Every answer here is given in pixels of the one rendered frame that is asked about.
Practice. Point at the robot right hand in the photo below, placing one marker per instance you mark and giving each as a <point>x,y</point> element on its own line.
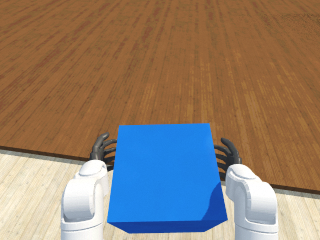
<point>231,158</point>

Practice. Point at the left robot forearm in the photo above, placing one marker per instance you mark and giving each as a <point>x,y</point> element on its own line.
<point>82,203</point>

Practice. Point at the carton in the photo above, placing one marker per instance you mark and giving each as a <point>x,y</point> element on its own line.
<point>165,180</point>

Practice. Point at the robot left hand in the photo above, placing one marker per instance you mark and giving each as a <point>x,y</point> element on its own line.
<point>99,153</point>

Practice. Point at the right robot forearm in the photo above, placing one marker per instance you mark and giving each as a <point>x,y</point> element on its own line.
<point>255,204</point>

